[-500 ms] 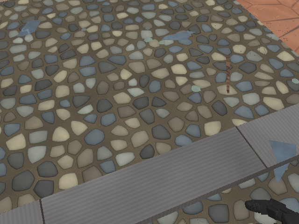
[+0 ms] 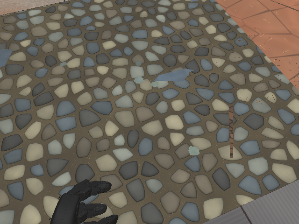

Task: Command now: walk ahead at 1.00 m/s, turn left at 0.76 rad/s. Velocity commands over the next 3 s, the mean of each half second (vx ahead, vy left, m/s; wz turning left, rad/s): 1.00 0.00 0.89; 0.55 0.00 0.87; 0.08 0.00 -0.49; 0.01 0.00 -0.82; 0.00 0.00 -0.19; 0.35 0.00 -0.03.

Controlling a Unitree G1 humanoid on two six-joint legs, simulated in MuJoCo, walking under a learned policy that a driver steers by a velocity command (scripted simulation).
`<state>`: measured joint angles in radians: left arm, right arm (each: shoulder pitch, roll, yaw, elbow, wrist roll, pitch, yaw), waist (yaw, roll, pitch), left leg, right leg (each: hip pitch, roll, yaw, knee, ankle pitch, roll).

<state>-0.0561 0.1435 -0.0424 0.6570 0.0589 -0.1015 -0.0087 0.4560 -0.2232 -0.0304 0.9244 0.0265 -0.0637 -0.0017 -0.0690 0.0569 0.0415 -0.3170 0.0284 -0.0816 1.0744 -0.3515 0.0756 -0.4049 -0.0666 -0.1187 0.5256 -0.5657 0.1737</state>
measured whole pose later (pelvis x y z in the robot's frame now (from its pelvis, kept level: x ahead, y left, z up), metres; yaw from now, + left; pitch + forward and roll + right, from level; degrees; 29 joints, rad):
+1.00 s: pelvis +0.74 +0.20 +0.02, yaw +53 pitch +1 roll -3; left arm 0.28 0.33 0.08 0.80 -0.04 -0.07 0.03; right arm -0.06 -0.31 -0.04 0.54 0.01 -0.02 0.07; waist 0.11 0.03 0.13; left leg -0.59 0.01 0.03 0.61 -0.06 0.07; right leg -0.01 -0.01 -0.28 0.44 -0.43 -0.01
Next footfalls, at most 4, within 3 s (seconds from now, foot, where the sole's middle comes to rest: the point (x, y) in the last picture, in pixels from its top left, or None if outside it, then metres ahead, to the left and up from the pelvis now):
0.22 left None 0.30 0.08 -0.74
0.62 right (128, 147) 0.75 0.07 -0.74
1.02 left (55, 143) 0.80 0.42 -0.74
1.44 right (102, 113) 0.96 0.20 -0.74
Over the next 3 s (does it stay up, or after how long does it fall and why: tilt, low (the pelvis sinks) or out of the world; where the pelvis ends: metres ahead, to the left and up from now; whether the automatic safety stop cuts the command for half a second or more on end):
stays up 1.03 0.33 0.03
